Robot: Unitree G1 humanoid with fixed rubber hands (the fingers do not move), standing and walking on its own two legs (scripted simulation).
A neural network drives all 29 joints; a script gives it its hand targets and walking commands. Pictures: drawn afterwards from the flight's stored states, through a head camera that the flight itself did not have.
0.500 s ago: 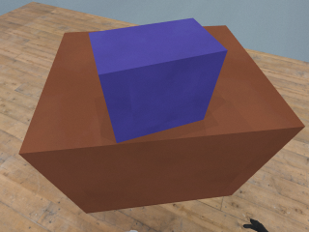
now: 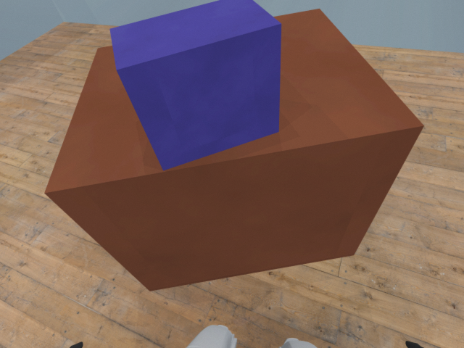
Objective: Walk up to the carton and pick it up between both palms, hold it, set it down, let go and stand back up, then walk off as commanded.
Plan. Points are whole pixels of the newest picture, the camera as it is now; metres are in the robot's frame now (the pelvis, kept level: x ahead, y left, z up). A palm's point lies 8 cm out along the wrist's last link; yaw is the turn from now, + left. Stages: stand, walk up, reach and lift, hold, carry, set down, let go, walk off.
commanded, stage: walk off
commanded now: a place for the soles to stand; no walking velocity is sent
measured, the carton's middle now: (202, 85) +0.64 +0.09 +0.12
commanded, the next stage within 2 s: none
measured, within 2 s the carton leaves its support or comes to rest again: neither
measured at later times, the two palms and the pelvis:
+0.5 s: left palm out of the picture -0.03 +0.36 -0.13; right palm out of the picture -0.05 -0.27 -0.09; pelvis -0.12 +0.06 -0.01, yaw -1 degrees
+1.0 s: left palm out of the picture -0.16 +0.33 -0.08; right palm out of the picture -0.19 -0.29 -0.14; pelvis -0.28 +0.02 -0.01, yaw -1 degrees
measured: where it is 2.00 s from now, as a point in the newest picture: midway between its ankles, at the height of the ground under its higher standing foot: outside the picture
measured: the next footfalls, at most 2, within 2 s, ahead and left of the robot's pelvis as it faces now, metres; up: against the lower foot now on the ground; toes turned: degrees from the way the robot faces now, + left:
left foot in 0.28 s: +0.01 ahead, +0.15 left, +0.00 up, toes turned -5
right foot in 0.70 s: -0.13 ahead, -0.06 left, +0.00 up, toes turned +1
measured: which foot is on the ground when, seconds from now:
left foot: up 0.00-0.26, down 0.28-0.70, up 0.72-1.00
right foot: down 0.00-0.28, up 0.30-0.68, down 0.70-1.00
